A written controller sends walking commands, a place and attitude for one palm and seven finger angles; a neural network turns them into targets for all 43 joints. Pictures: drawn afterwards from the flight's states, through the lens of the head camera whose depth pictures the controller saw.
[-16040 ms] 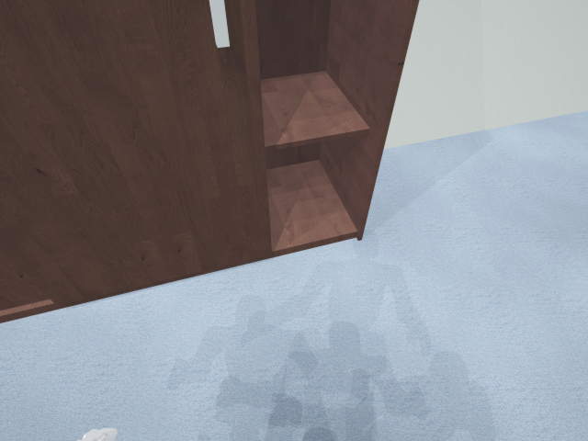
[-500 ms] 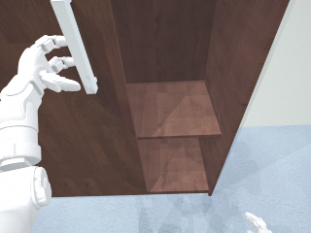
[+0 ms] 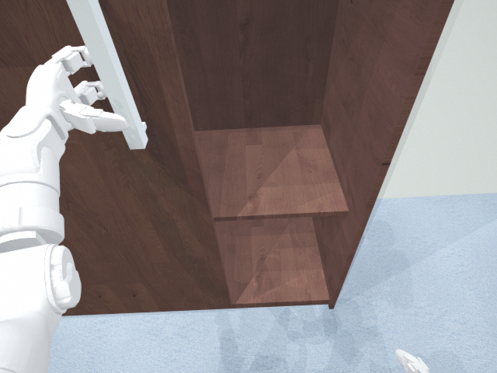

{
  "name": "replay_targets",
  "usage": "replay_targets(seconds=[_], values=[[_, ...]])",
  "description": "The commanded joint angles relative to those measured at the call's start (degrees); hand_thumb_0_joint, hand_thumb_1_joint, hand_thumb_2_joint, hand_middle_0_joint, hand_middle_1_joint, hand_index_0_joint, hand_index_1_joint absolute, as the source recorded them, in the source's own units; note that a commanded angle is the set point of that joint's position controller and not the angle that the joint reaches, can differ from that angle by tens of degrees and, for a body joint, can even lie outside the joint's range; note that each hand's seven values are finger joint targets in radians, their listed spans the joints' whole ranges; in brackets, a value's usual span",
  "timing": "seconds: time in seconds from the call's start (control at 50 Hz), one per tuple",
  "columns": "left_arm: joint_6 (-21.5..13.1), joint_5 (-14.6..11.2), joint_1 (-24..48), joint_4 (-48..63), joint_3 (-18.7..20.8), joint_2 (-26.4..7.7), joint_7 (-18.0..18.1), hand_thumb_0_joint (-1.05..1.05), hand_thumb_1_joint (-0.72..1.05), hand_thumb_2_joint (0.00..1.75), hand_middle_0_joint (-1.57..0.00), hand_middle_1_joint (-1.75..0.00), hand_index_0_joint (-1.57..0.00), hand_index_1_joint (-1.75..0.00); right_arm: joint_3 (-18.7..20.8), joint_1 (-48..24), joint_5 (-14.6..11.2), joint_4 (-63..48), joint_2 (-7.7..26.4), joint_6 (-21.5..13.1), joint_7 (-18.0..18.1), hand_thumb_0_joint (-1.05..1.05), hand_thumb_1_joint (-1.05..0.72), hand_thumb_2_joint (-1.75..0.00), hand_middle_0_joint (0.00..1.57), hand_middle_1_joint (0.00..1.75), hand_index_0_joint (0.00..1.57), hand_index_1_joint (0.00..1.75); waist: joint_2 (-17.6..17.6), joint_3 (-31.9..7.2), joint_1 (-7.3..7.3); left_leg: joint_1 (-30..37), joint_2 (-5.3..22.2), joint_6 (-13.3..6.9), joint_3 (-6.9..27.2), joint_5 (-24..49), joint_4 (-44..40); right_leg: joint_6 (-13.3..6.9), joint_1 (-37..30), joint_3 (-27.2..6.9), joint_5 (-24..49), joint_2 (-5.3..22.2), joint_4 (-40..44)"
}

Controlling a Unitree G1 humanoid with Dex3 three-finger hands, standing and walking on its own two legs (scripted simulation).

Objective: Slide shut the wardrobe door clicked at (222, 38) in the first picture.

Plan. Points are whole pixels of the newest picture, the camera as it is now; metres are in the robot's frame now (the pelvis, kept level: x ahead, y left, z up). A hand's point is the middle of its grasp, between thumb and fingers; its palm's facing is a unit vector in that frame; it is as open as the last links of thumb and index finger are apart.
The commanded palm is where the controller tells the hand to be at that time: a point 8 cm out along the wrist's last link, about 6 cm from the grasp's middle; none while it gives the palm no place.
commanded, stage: slide the fingers in behind the handle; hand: left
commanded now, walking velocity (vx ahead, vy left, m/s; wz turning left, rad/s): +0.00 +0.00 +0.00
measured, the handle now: (118, 76) +0.48 +0.21 +0.27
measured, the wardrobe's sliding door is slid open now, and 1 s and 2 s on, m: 0.39 0.39 0.39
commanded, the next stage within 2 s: move the hooked fingers beside the handle in 0.78 s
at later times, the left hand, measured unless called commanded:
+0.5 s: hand (93, 101) +0.42 +0.23 +0.26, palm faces +0.07 -1.00 -0.03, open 14.0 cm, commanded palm +0.40 +0.27 +0.26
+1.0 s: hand (107, 99) +0.42 +0.20 +0.27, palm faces +0.08 -1.00 -0.03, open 14.3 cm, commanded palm +0.40 +0.25 +0.26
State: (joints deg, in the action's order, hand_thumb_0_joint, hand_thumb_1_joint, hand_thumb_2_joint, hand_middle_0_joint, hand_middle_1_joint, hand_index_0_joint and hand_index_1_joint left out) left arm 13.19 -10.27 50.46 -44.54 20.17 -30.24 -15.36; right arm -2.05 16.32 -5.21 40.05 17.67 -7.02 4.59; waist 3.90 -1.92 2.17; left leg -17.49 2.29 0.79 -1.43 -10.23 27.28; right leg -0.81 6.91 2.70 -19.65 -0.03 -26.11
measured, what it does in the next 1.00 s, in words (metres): stands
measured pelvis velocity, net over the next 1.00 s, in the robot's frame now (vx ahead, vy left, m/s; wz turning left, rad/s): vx -0.01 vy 0.01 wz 0.02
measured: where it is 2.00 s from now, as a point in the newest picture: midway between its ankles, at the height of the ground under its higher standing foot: outside the picture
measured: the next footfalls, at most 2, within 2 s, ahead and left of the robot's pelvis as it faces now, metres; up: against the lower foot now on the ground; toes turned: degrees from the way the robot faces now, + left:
none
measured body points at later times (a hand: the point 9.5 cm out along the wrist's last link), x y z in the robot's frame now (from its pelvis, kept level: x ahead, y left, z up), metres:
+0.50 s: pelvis +0.00 +0.00 +0.00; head -0.01 -0.02 +0.45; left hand +0.41 +0.28 +0.27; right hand +0.11 -0.26 -0.11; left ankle +0.04 +0.13 -0.74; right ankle -0.06 -0.11 -0.74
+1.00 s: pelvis -0.01 +0.01 +0.00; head -0.01 -0.02 +0.45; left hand +0.41 +0.26 +0.27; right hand +0.13 -0.24 -0.11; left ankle +0.04 +0.13 -0.74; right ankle -0.06 -0.11 -0.74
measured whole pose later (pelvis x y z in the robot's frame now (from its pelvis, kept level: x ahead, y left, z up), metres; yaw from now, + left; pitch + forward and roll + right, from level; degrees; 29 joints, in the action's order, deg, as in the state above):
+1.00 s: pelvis -0.01 +0.01 +0.00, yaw +1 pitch -1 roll +0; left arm 14.8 -10.9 50.3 -39.1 15.5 -24.7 -9.9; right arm -2.5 14.6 -5.1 41.4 16.2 -8.3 4.3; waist 3.8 -1.3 0.3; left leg -16.9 1.4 0.3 -0.7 -9.7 27.2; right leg -0.3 5.9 3.5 -19.3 0.6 -25.8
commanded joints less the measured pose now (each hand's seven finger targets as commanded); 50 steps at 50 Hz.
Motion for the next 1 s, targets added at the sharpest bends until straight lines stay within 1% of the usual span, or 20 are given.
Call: replay_targets(seconds=[0.0, 0.06, 0.1, 0.16, 0.22, 0.3, 0.34, 0.38, 0.42, 0.46, 0.5, 0.52, 0.64, 0.72, 0.76, 0.8, 0.84, 0.9, 0.94, 0.98], values=[[-4.1, -0.5, 28.3, 11.8, 4.4, -18.1, 0.2, 0.0, -0.5, 0.3, -0.3, -1.2, -0.3, -1.2, 3.0, -2.6, 0.1, -7.9, 7.6, -2.7, 0.5, 0.0, -0.9, -0.9, 0.2, 0.3, 0.2, 0.3, -3.1, -16.1, 0.28, 16.7, -2.6, -4.2, 0.8, 11.6, 0.6, 0.2, 6.8, -1.0, 25.4, -0.5, 4.0], [-4.4, -0.2, 27.4, 13.3, 4.4, -18.1, 0.2, 0.0, -0.5, 0.3, -0.3, -1.2, -0.3, -1.2, 3.2, -2.3, 0.1, -8.1, 7.7, -2.6, 0.3, 0.0, -0.9, -0.9, 0.2, 0.3, 0.2, 0.3, -0.8, -16.8, 0.0, 17.3, -2.6, -4.2, 0.9, 12.8, 0.9, -0.1, 6.4, -0.8, 26.2, -0.6, 3.7], [-3.9, -0.2, 28.3, 11.0, 4.6, -18.4, 0.2, 0.0, -0.5, 0.3, -0.3, -1.2, -0.3, -1.2, 3.2, -1.6, 0.1, -7.5, 7.9, -2.5, 0.5, 0.0, -0.9, -0.9, 0.2, 0.3, 0.2, 0.3, -3.6, -15.1, 0.73, 16.4, -2.4, -4.3, 0.8, 11.4, 0.7, 0.2, 7.8, -0.7, 24.7, -0.8, 4.1], [-4.1, 0.0, 26.9, 11.9, 5.6, -19.7, 0.0, 0.0, -0.5, 0.3, -0.3, -1.2, -0.3, -1.2, 3.3, -1.4, 0.2, -7.9, 8.0, -2.5, 0.3, 0.0, -0.9, -0.9, 0.2, 0.3, 0.2, 0.3, -1.7, -16.2, -0.01, 16.4, -2.5, -4.2, 0.8, 11.8, 0.8, 0.0, 6.9, -0.8, 25.1, -0.8, 3.8], [-4.1, 0.2, 27.4, 15.0, 3.1, -16.7, 0.0, 0.0, -0.5, 0.3, -0.3, -1.2, -0.3, -1.2, 3.4, -1.9, 0.0, -8.7, 7.5, -2.5, 0.1, 0.0, -0.9, -0.9, 0.2, 0.3, 0.2, 0.3, 0.7, -16.7, 0.45, 18.5, -2.3, -4.0, 1.0, 12.5, 0.8, -0.3, 7.9, -0.5, 24.3, -0.9, 3.7], [-3.2, -1.1, 25.5, 15.1, 3.9, -16.1, 0.2, 0.0, -0.5, 0.3, -0.3, -1.2, -0.3, -1.2, 3.2, -2.6, 0.0, -8.7, 7.6, -2.6, 0.2, 0.0, -0.9, -0.9, 0.2, 0.3, 0.2, 0.3, -2.8, -15.7, 0.17, 17.4, -2.2, -4.2, 1.2, 10.6, 0.3, -0.1, 8.0, -0.3, 22.8, -1.1, 4.0], [-3.0, -0.8, 23.6, 16.2, 6.5, -19.1, 0.6, 0.0, -0.5, 0.3, -0.3, -1.2, -0.3, -1.2, 3.1, -2.6, 0.2, -8.9, 7.7, -2.4, 0.2, 0.0, -0.9, -0.9, 0.2, 0.3, 0.2, 0.3, -1.4, -16.0, -0.81, 16.9, -2.2, -4.2, 0.8, 11.0, 0.4, -0.2, 6.6, -0.5, 22.9, -0.8, 4.2], [-2.7, -0.5, 24.4, 16.3, 5.1, -17.8, 0.7, 0.0, -0.5, 0.3, -0.3, -1.2, -0.3, -1.2, 3.0, -3.2, 0.0, -9.2, 7.4, -2.4, 0.2, 0.0, -0.9, -0.9, 0.2, 0.3, 0.2, 0.3, -2.4, -15.1, -0.18, 16.6, -2.2, -4.2, 0.8, 10.4, 0.3, 0.0, 7.6, -0.6, 22.9, -0.9, 4.2], [-2.9, -0.5, 25.8, 19.0, 2.5, -15.0, 0.5, 0.0, -0.5, 0.3, -0.3, -1.2, -0.3, -1.2, 3.0, -3.8, -0.2, -9.7, 7.1, -2.6, 0.2, 0.0, -0.9, -0.9, 0.2, 0.3, 0.2, 0.3, -0.4, -15.9, 0.29, 18.4, -2.1, -4.1, 0.9, 10.9, 0.2, -0.1, 8.2, -0.6, 22.7, -1.0, 4.1], [-3.1, -0.9, 25.2, 20.3, 3.2, -15.2, 0.9, 0.0, -0.5, 0.3, -0.3, -1.2, -0.3, -1.2, 2.9, -4.1, -0.1, -9.7, 7.0, -2.7, 0.2, 0.0, -0.9, -0.9, 0.2, 0.3, 0.2, 0.3, 0.3, -16.3, 0.04, 19.1, -2.1, -4.0, 1.4, 10.9, 0.4, -0.4, 7.9, -0.4, 22.3, -1.1, 4.2], [-2.8, -1.5, 26.7, 21.2, 0.9, -12.1, 0.9, 0.0, -0.5, 0.3, -0.3, -1.2, -0.3, -1.2, 2.8, -4.8, -0.2, -9.5, 6.8, -2.9, 0.3, 0.0, -0.9, -0.9, 0.2, 0.3, 0.2, 0.3, 0.8, -15.9, 0.6, 20.0, -2.0, -3.9, 1.4, 10.5, 0.2, -0.3, 8.9, -0.3, 21.5, -1.0, 4.3], [-2.4, -1.7, 26.5, 20.5, 0.8, -11.3, 1.1, 0.0, -0.5, 0.3, -0.3, -1.2, -0.3, -1.2, 2.8, -4.7, -0.1, -9.3, 6.7, -3.1, 0.3, 0.0, -0.9, -0.9, 0.2, 0.3, 0.2, 0.3, -0.6, -15.8, 0.56, 19.9, -2.0, -3.9, 1.8, 10.3, 0.2, -0.3, 9.2, -0.1, 21.1, -1.1, 4.3], [-1.4, -1.4, 26.2, 20.4, 0.3, -11.2, 3.3, 0.0, -0.5, 0.3, -0.3, -1.2, -0.3, -1.2, 2.4, -5.2, 0.0, -8.3, 6.5, -2.9, 0.4, 0.0, -0.9, -0.9, 0.2, 0.3, 0.2, 0.3, -0.6, -14.9, 0.05, 19.0, -2.0, -3.8, 1.9, 9.3, -0.2, -0.5, 8.4, -0.3, 19.7, -0.8, 4.9], [-1.3, -1.6, 30.0, 20.0, -4.0, -5.7, 3.6, 0.0, -0.5, 0.3, -0.3, -1.2, -0.3, -1.2, 2.4, -6.0, -0.3, -7.9, 6.1, -3.1, 0.5, 0.0, -0.9, -0.9, 0.2, 0.3, 0.2, 0.3, -1.3, -14.1, 1.44, 20.3, -1.9, -3.8, 2.3, 7.6, -0.7, -0.3, 10.7, -0.3, 18.0, -0.9, 5.1], [-1.6, -1.7, 30.9, 19.6, -3.6, -6.4, 4.0, 0.0, -0.5, 0.3, -0.3, -1.2, -0.3, -1.2, 2.3, -6.0, -0.2, -7.4, 6.2, -3.3, 0.6, 0.0, -0.9, -0.9, 0.2, 0.3, 0.2, 0.3, -0.1, -13.8, 1.33, 19.9, -2.0, -3.7, 2.4, 6.5, -0.8, -0.4, 10.6, -0.4, 16.9, -0.8, 5.4], [-1.8, -1.5, 31.6, 18.9, -3.5, -6.2, 4.2, 0.0, -0.5, 0.3, -0.3, -1.2, -0.3, -1.2, 2.4, -5.6, -0.1, -7.0, 6.2, -3.6, 0.6, 0.0, -0.9, -0.9, 0.2, 0.3, 0.2, 0.3, -1.4, -14.7, 1.38, 20.5, -2.0, -3.8, 2.6, 7.4, -0.7, -0.4, 10.4, -0.3, 17.6, -0.9, 5.1], [-2.4, -1.4, 31.7, 20.7, -5.5, -4.2, 4.2, 0.0, -0.5, 0.3, -0.3, -1.2, -0.3, -1.2, 2.4, -5.8, 0.0, -7.0, 6.0, -3.7, 0.4, 0.0, -0.9, -0.9, 0.2, 0.3, 0.2, 0.3, 0.8, -16.0, 1.18, 21.5, -2.1, -3.6, 2.6, 8.9, -0.4, -0.7, 9.4, -0.3, 18.7, -0.7, 4.8], [-2.3, -1.7, 32.6, 19.6, -5.9, -2.8, 4.6, 0.0, -0.5, 0.3, -0.3, -1.2, -0.3, -1.2, 2.3, -6.0, -0.1, -6.7, 6.0, -4.2, 0.4, 0.0, -0.9, -0.9, 0.2, 0.3, 0.2, 0.3, -0.6, -15.2, 1.48, 21.7, -1.9, -3.5, 3.2, 7.5, -0.9, -0.6, 10.7, -0.1, 17.1, -1.0, 4.9], [-2.3, -1.6, 30.8, 18.3, -3.0, -6.1, 4.9, 0.0, -0.5, 0.3, -0.3, -1.2, -0.3, -1.2, 2.4, -5.3, 0.3, -6.2, 6.3, -4.2, 0.4, 0.0, -0.9, -0.9, 0.2, 0.3, 0.2, 0.3, -2.2, -15.4, 0.63, 20.6, -2.0, -3.6, 3.1, 7.8, -0.9, -0.7, 9.2, 0.0, 17.3, -0.9, 5.1], [-2.6, -1.4, 31.5, 18.5, -2.0, -7.1, 4.9, 0.0, -0.5, 0.3, -0.3, -1.2, -0.3, -1.2, 2.4, -5.4, 0.3, -6.5, 6.2, -4.4, 0.4, 0.0, -0.9, -0.9, 0.2, 0.3, 0.2, 0.3, -2.5, -15.8, 0.57, 20.3, -2.2, -3.8, 2.6, 8.6, -0.7, -0.4, 9.0, -0.3, 19.0, -0.9, 4.9]])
